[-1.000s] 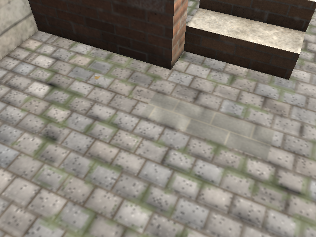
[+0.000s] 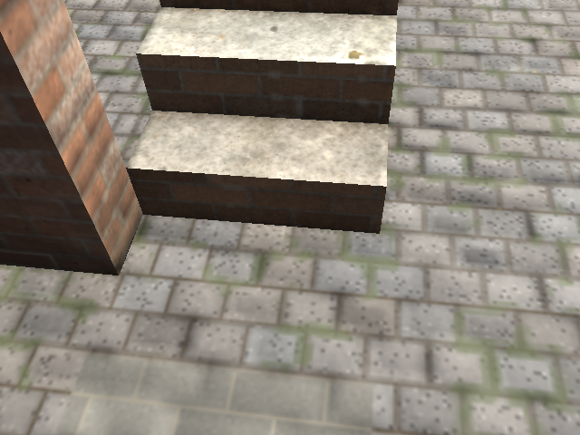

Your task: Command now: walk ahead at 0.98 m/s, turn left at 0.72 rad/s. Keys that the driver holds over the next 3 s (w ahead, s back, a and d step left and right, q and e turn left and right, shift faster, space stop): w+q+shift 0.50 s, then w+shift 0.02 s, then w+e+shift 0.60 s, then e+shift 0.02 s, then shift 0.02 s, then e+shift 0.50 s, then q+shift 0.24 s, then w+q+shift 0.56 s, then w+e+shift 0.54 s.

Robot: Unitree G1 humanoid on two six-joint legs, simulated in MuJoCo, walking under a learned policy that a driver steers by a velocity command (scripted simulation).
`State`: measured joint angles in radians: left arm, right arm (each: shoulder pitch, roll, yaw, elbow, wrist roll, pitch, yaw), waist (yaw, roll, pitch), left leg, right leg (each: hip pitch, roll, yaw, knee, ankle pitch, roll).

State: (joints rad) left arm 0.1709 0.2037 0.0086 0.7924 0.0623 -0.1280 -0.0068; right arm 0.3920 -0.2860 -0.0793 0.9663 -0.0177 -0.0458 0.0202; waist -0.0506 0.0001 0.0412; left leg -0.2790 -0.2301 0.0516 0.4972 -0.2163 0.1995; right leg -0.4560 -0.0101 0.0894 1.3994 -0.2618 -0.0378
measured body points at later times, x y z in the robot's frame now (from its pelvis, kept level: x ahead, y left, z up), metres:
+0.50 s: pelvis +0.45 -0.02 +0.02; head +0.48 +0.01 +0.47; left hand +0.39 +0.28 -0.10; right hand +0.72 -0.24 -0.07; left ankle +0.43 +0.07 -0.67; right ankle +0.48 -0.14 -0.72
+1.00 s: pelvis +0.83 -0.01 -0.01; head +0.84 -0.02 +0.44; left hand +0.85 +0.28 -0.10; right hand +1.02 -0.27 -0.12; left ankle +0.60 +0.10 -0.69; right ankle +0.92 -0.08 -0.72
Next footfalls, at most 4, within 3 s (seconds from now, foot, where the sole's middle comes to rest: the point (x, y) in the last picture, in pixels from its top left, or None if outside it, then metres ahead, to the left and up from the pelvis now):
0.30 right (362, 418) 0.51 -0.13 -0.76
0.60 left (249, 380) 0.62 0.12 -0.76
0.88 right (324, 239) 0.97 -0.08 -0.69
1.00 right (319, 258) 0.96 -0.07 -0.76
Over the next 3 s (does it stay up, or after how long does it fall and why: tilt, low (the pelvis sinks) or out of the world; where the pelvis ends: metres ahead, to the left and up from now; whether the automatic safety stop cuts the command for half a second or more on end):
stays up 1.41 -0.03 0.40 its command is cut before an obstacle after 0.4 s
